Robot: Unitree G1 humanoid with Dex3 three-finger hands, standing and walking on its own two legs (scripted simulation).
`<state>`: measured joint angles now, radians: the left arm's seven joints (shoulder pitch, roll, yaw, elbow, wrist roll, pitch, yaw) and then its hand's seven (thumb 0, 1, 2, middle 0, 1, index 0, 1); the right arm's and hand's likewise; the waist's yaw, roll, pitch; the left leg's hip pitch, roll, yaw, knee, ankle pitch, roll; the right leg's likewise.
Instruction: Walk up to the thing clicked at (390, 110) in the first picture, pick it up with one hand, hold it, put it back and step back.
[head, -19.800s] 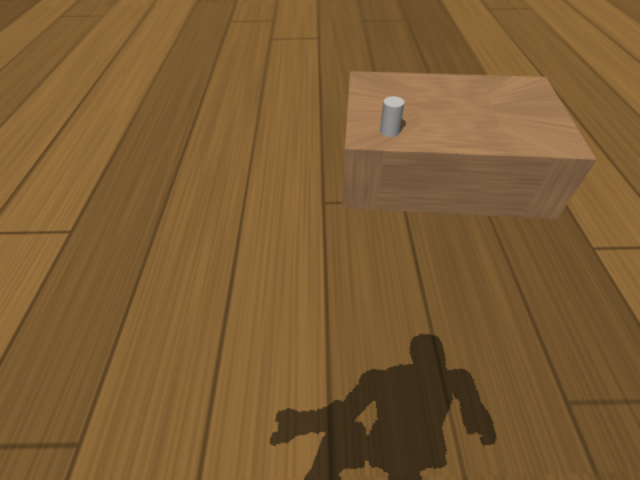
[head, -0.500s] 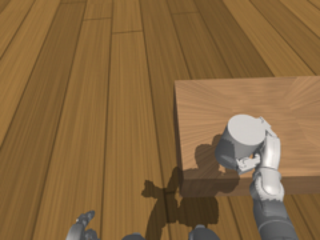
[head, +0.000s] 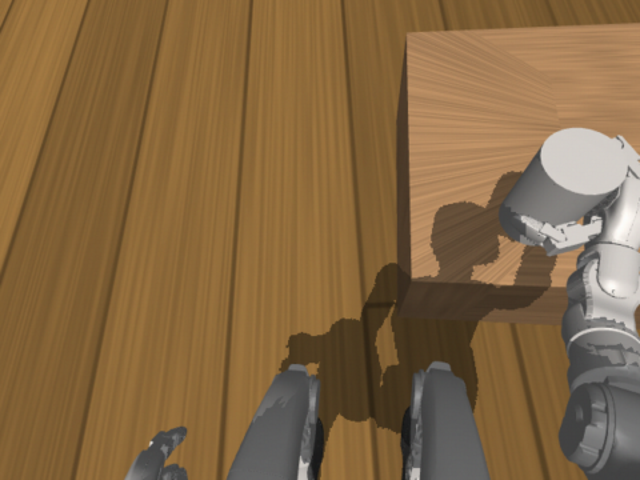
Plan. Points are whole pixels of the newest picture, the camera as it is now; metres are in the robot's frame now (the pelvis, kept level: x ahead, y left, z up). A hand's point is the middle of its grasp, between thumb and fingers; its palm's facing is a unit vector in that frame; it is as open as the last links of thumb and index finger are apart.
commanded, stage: crouch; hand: right
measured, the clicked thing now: (553, 193) +0.45 -0.23 +0.01
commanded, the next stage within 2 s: lower in 0.76 s
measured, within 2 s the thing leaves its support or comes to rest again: rests again in 1.88 s
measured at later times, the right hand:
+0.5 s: hand (544, 196) +0.49 -0.26 -0.07, palm faces +0.31 +0.95 -0.01, open 11.4 cm
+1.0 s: hand (535, 196) +0.52 -0.27 -0.12, palm faces +0.30 +0.95 -0.01, open 11.4 cm
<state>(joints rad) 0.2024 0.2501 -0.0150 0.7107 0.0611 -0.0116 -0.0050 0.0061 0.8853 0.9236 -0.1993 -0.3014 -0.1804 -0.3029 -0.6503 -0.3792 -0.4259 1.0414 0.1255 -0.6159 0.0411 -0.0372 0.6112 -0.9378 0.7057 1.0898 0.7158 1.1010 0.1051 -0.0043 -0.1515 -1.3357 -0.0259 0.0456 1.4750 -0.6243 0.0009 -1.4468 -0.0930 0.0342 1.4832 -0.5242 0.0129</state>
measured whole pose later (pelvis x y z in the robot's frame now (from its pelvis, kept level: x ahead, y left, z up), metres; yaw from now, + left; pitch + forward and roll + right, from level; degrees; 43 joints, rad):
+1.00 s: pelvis -0.02 +0.00 -0.12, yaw +4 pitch +36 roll +6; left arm 0.18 0.27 -0.04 0.69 0.08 0.03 -0.02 0.00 0.88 0.92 -0.21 -0.31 -0.19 -0.31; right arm -0.94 -0.62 -0.57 1.17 0.05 -0.49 0.10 -0.04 0.61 -0.95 0.69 1.12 0.70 1.13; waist 0.17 -0.01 -0.14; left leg -1.80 -0.05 0.07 1.87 -0.71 -0.01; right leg -1.93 -0.11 0.09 1.89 -0.60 0.00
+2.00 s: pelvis -0.03 +0.00 -0.21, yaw +7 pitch +35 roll +7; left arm 0.17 0.31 -0.08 0.67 0.09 0.07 -0.02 0.00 0.87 0.91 -0.21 -0.30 -0.19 -0.30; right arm -0.99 -0.76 -0.65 1.12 0.03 -0.40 0.18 -0.04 0.61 -0.94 0.70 1.10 0.71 1.11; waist 0.19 0.02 -0.06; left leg -2.05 -0.07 0.10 2.17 -0.74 0.00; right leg -2.19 -0.12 0.15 2.19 -0.63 0.02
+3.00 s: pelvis -0.04 +0.00 -0.21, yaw +7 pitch +34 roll +8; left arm 0.16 0.30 -0.13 0.62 0.06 0.10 0.00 0.00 0.89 0.90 -0.21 -0.30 -0.19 -0.30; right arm -1.03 -0.85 -0.68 1.04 0.04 -0.30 0.20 -0.01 0.46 -0.08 0.17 0.11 0.16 0.11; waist 0.19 0.01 -0.04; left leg -2.04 -0.07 0.11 2.17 -0.73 0.00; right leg -2.19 -0.11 0.16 2.20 -0.62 0.02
